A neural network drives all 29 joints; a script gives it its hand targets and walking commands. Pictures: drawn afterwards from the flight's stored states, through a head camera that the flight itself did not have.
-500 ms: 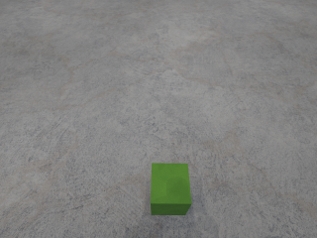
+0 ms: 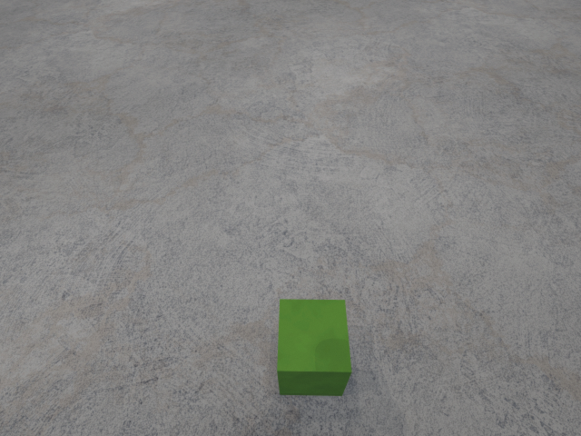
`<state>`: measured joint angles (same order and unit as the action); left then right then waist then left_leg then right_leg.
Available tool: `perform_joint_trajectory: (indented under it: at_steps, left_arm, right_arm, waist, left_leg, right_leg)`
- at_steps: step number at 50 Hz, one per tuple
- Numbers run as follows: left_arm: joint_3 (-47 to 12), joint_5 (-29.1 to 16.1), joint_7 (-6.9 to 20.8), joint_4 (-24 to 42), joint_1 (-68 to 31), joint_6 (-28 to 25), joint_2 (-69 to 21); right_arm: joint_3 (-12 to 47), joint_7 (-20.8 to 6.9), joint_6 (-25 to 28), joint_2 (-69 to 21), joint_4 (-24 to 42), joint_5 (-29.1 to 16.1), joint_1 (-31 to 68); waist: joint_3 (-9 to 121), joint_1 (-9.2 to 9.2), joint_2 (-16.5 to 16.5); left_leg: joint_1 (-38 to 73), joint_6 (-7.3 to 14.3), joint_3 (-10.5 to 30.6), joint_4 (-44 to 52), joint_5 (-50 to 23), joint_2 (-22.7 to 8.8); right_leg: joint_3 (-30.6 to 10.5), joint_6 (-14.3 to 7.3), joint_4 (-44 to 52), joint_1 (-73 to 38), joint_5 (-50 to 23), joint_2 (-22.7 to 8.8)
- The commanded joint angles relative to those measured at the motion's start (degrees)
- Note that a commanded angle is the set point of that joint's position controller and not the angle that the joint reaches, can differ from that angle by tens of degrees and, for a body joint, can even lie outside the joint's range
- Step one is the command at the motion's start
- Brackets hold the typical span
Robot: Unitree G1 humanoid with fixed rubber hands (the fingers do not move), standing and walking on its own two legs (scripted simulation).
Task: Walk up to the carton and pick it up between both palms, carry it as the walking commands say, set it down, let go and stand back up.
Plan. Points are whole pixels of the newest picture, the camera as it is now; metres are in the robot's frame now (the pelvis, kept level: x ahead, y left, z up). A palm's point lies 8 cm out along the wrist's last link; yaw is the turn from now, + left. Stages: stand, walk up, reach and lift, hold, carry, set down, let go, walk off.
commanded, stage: walk up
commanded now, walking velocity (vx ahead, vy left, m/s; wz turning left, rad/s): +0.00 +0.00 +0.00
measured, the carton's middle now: (311, 348) +0.46 -0.04 -0.64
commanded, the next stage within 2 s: stand in 1.40 s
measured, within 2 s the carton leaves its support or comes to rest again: neither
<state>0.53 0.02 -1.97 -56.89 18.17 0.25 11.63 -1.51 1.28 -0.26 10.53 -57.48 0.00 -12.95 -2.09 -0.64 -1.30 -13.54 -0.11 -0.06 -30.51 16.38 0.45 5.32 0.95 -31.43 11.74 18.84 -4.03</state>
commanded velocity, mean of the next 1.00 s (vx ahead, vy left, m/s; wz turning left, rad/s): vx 0.03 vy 0.01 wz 0.00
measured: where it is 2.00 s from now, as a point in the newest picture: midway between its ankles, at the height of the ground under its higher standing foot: outside the picture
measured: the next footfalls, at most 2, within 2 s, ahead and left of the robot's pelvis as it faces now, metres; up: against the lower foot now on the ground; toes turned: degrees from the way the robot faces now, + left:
none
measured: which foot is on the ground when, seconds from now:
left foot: down 0.00-1.00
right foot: down 0.00-1.00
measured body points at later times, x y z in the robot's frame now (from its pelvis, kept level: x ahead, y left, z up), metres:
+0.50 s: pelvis -0.01 +0.00 +0.00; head +0.00 +0.01 +0.45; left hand +0.00 +0.24 -0.15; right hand +0.03 -0.24 -0.14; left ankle +0.00 +0.12 -0.73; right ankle -0.02 -0.12 -0.73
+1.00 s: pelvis -0.01 +0.00 +0.00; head +0.01 +0.01 +0.45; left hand +0.00 +0.24 -0.15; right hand +0.03 -0.24 -0.14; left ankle +0.00 +0.12 -0.73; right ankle -0.02 -0.12 -0.73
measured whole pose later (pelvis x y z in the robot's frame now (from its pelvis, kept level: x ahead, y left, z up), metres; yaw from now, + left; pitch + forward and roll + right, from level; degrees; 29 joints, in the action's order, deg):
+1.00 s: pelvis -0.01 +0.00 +0.00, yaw +0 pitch -1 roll +0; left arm 0.5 0.0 -1.8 -56.9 18.2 0.1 11.6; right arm -1.5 1.3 0.2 10.5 -59.4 0.0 -13.4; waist -2.1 -0.6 -1.9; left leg -13.5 -0.1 -0.1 -29.0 14.8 0.5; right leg 5.3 1.0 -29.8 11.7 17.2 -4.0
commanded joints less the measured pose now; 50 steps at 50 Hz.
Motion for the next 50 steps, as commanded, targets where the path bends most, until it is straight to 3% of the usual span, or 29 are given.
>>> perform_joint_trajectory:
  at_steps: [1, 7, 8, 9, 12, 13, 14, 16, 17, 19, 21, 23, 24, 25, 28, 29, 31, 32, 33, 34, 37, 38, 40, 43, 45, 46, 48, 49, 50]
  left_arm:
    - [1.6, 1.0, 0.0, 0.0, 2.1, -0.3, 6.7]
    - [0.8, 0.9, 0.1, -0.6, 3.4, -0.1, 5.6]
    - [1.6, 1.2, 0.2, -1.4, 3.7, -0.4, 6.9]
    - [1.3, 0.7, 0.2, -0.3, 1.9, -0.1, 5.7]
    - [0.7, 0.7, 0.2, -0.4, 4.7, -0.4, 4.7]
    - [1.3, 1.1, 0.2, -0.7, 3.5, 0.1, 6.6]
    - [1.0, 1.4, 0.3, -1.0, 3.9, 0.0, 6.0]
    - [0.8, 1.2, 0.3, -0.2, 3.4, -0.8, 5.0]
    - [1.0, 0.8, 0.2, 0.1, 4.5, -1.0, 5.7]
    - [0.5, 1.1, 0.3, -1.2, 5.0, -0.5, 4.3]
    - [1.0, 1.0, 0.4, 0.1, 1.5, -0.7, 5.9]
    - [0.7, 1.1, 0.5, 1.3, 2.2, -1.1, 5.2]
    - [1.3, 0.7, 0.1, 0.2, 3.3, -1.4, 6.6]
    - [1.2, 0.5, 0.0, -0.3, 3.1, -1.2, 6.2]
    - [1.3, 1.6, 0.1, 0.9, 3.9, -1.3, 6.2]
    - [1.7, 1.0, 0.2, 0.6, 2.6, -0.8, 5.3]
    - [1.3, 0.7, 0.3, -0.8, 2.3, -0.6, 6.8]
    - [1.1, 1.0, 0.2, -0.5, 4.3, -0.8, 5.5]
    - [1.4, 1.3, 0.2, -1.1, 3.4, -0.7, 5.0]
    - [0.9, 0.8, 0.1, -1.2, 3.8, -0.9, 4.6]
    - [1.0, 0.7, 0.2, -0.5, 4.9, -0.9, 4.3]
    - [1.4, 0.8, -0.1, -0.7, 3.4, -0.7, 6.1]
    - [1.3, 1.5, 0.0, -0.8, 3.9, -0.8, 5.5]
    - [1.5, 1.1, 0.2, -0.9, 3.2, -0.6, 4.9]
    - [1.0, 1.0, 0.4, -0.8, 3.7, -1.0, 3.9]
    - [1.5, 1.5, 0.3, -1.6, 2.3, -0.9, 5.7]
    - [2.0, 1.1, 0.2, 0.0, 3.5, -1.3, 6.5]
    - [2.0, 1.4, 0.2, -0.8, 3.5, -1.1, 7.6]
    - [1.7, 1.4, 0.4, -0.9, 4.2, -1.1, 6.3]
  right_arm:
    - [-0.9, 0.1, 0.7, 7.2, 1.5, 1.0, -1.9]
    - [-0.7, 0.4, 0.6, 5.4, -1.1, 1.1, -3.3]
    - [-0.9, 0.3, 0.6, 5.5, -0.8, 1.8, -2.7]
    - [-1.0, 0.2, 0.7, 5.3, -0.5, 1.4, -2.3]
    - [-1.1, 0.0, 0.7, 6.0, -0.8, 1.5, -2.2]
    - [-1.1, 0.1, 0.4, 5.7, -1.0, 1.3, -3.0]
    - [-1.6, 0.3, 0.5, 7.8, -0.4, 1.3, -3.0]
    - [-1.2, 0.3, 0.7, 6.2, -0.8, 1.0, -4.4]
    - [-0.9, 0.3, 0.7, 6.7, -0.5, 1.3, -2.6]
    - [-0.5, -0.1, 0.6, 4.4, -0.1, 1.8, -3.0]
    - [-0.9, 0.2, 1.0, 6.4, -0.6, 1.2, -2.0]
    - [-1.5, 0.2, 1.0, 7.8, -0.3, 1.4, -3.8]
    - [-1.0, 0.2, 1.5, 6.5, -0.1, 1.0, -4.0]
    - [-1.2, 0.2, 1.5, 7.4, -0.6, 1.2, -3.5]
    - [-1.1, 0.6, 1.0, 6.8, -1.1, 0.9, -2.5]
    - [-0.7, 0.4, 1.2, 5.2, -0.3, 0.7, -4.5]
    - [-0.8, 0.1, 1.4, 6.7, 0.5, 1.4, -1.4]
    - [-0.3, 0.2, 1.3, 6.1, -0.3, 1.1, -3.7]
    - [-1.0, 0.2, 1.5, 5.2, 0.4, 1.2, -3.0]
    - [-0.1, 0.1, 1.7, 4.2, -0.3, 1.3, -3.4]
    - [-0.9, 0.6, 1.3, 5.7, -0.9, 1.1, -3.0]
    - [-0.5, 0.4, 1.2, 5.1, -1.4, 1.5, -3.5]
    - [-1.0, 0.6, 1.2, 5.1, -1.1, 1.4, -3.5]
    - [-0.4, 0.2, 1.1, 3.9, -0.3, 1.6, -3.1]
    - [-0.5, 0.4, 1.0, 5.1, -0.4, 1.2, -3.2]
    - [-0.9, 0.1, 1.1, 4.7, 0.2, 1.4, -2.7]
    - [-0.8, -0.1, 1.2, 5.5, 0.1, 1.3, -3.9]
    - [-0.8, -0.1, 1.5, 5.9, -0.7, 1.5, -3.9]
    - [-0.6, -0.1, 1.4, 5.0, -0.7, 1.2, -3.4]
  waist:
    - [-0.8, 0.78, -2.6]
    - [-0.8, 0.35, 3.4]
    - [-1.0, 0.34, -2.2]
    - [-0.8, 0.60, -0.6]
    - [-3.4, -0.02, 5.3]
    - [-3.9, 0.38, 0.4]
    - [-6.1, 1.02, 2.2]
    - [-2.5, 1.51, -1.1]
    - [-0.9, 0.22, 1.6]
    - [-1.5, 0.12, -0.3]
    - [-0.8, 0.36, -2.2]
    - [1.6, 0.91, 4.9]
    - [3.1, 0.54, -1.2]
    - [1.2, 0.93, 2.9]
    - [1.6, 0.22, -1.4]
    - [1.5, 1.14, -0.3]
    - [-1.2, 0.66, 3.0]
    - [1.3, -0.09, -1.1]
    - [0.9, 0.87, -0.9]
    - [-0.3, 0.09, -1.5]
    - [2.4, -0.18, 2.1]
    - [-0.7, 0.60, 5.7]
    - [-1.4, 0.87, 2.2]
    - [1.3, 0.28, -1.3]
    - [-1.9, 0.79, 1.6]
    - [-2.5, 0.58, -3.9]
    - [2.0, 0.02, -4.3]
    - [0.0, 0.47, -0.2]
    - [-0.3, 0.03, -1.1]
  left_leg:
    - [2.7, 1.7, 4.8, 10.2, -10.1, -5.5]
    - [-0.3, 1.8, 5.5, 11.7, -3.8, -6.1]
    - [0.2, 1.6, 4.9, 10.0, -5.4, -5.3]
    - [-0.4, 1.4, 5.0, 10.4, -8.6, -5.6]
    - [-3.3, 1.7, 5.8, 11.9, -0.4, -5.6]
    - [-1.6, 1.5, 5.5, 11.8, 1.4, -5.1]
    - [-1.1, 1.2, 6.2, 11.2, -1.0, -5.4]
    - [-0.9, 1.4, 5.7, 10.6, -4.7, -6.1]
    - [-1.7, 2.1, 6.0, 11.1, -5.1, -6.2]
    - [-1.3, 1.1, 4.3, 10.3, -3.8, -4.2]
    - [0.3, 1.7, 4.6, 10.9, -10.1, -5.3]
    - [4.1, 1.9, 3.5, 9.4, -12.9, -5.1]
    - [2.6, 1.8, 5.1, 9.1, -15.3, -6.2]
    - [-0.4, 1.7, 5.9, 9.7, -13.9, -6.3]
    - [0.0, 1.8, 3.8, 8.5, -10.0, -5.1]
    - [-2.1, 2.2, 2.9, 8.7, -6.9, -4.8]
    - [-0.5, 1.5, 4.2, 9.2, -12.4, -5.3]
    - [-0.2, 1.9, 6.1, 10.1, -9.4, -6.1]
    - [0.1, 1.2, 4.1, 9.1, -9.8, -5.2]
    - [-1.2, 2.0, 6.5, 9.8, -11.1, -5.9]
    - [0.1, 1.7, 4.5, 9.6, -7.4, -5.1]
    - [-3.7, 1.6, 4.3, 10.0, -5.4, -5.3]
    - [-0.4, 1.4, 4.3, 9.0, -7.6, -5.6]
    - [-0.6, 2.1, 4.2, 9.4, 0.1, -4.6]
    - [-1.0, 2.0, 3.4, 9.4, -7.5, -4.3]
    - [0.2, 1.3, 4.4, 8.6, -10.5, -3.9]
    - [1.4, 1.1, 2.2, 7.7, -9.5, -3.6]
    - [0.4, 1.3, 1.8, 7.3, -5.6, -3.2]
    - [-1.6, 1.3, 3.7, 6.6, -11.7, -4.5]
  right_leg:
    - [-6.3, -2.5, 11.3, 0.8, -9.2, -3.4]
    - [-7.9, -3.2, 11.5, 1.0, -7.6, -4.4]
    - [-6.7, -2.6, 11.7, 0.3, -4.6, -3.8]
    - [-7.0, -2.9, 11.6, -1.1, -9.2, -3.4]
    - [-6.7, -2.6, 11.7, 1.3, -4.3, -2.9]
    - [-8.3, -3.0, 13.3, 3.6, -0.4, -4.4]
    - [-8.6, -2.9, 12.7, 5.0, -0.6, -4.4]
    - [-6.5, -3.1, 12.6, 3.3, -5.1, -3.5]
    - [-6.6, -3.0, 11.8, 0.3, -5.9, -3.2]
    - [-6.3, -2.7, 12.2, 0.1, -4.1, -3.1]
    - [-7.0, -2.5, 11.8, -0.2, -8.5, -3.9]
    - [-5.8, -2.7, 10.9, -0.2, -11.8, -3.8]
    - [-4.9, -2.5, 9.8, -1.7, -13.0, -3.1]
    - [-4.4, -2.1, 9.4, -2.9, -10.1, -2.6]
    - [-6.5, -3.1, 11.0, -2.1, -10.0, -3.7]
    - [-6.8, -3.4, 11.6, -2.5, -10.6, -3.8]
    - [-6.2, -2.7, 10.7, 0.7, -11.9, -3.4]
    - [-5.4, -2.9, 9.8, -1.8, -9.2, -2.7]
    - [-5.9, -2.6, 11.0, -0.5, -9.3, -3.5]
    - [-5.9, -2.7, 10.1, -2.1, -8.8, -3.4]
    - [-6.0, -2.9, 11.4, -3.2, -9.0, -3.3]
    - [-5.8, -3.1, 10.4, -2.7, -7.2, -3.2]
    - [-7.6, -2.9, 11.8, 2.3, -6.3, -4.4]
    - [-6.1, -3.2, 12.8, -0.3, -2.1, -2.7]
    - [-8.0, -2.9, 12.6, -0.1, -7.3, -4.3]
    - [-7.7, -2.9, 13.0, 1.3, -7.1, -4.4]
    - [-7.5, -3.1, 12.8, -0.6, -6.7, -4.9]
    - [-8.0, -3.1, 14.2, -1.0, -2.1, -4.8]
    - [-6.4, -2.4, 12.2, -2.0, -6.8, -3.9]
